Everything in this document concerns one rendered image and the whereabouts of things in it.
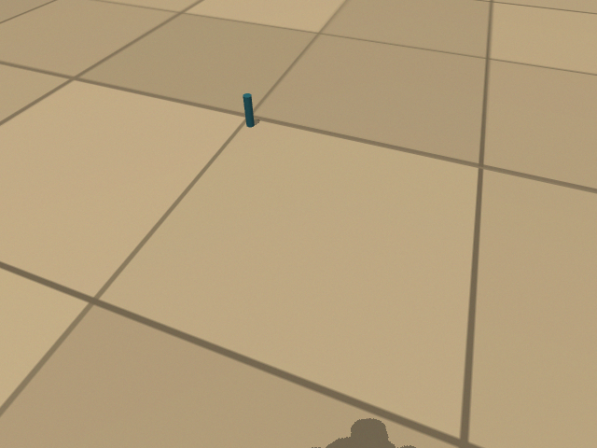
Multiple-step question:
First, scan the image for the can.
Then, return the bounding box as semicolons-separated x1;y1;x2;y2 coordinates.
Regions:
243;93;255;127

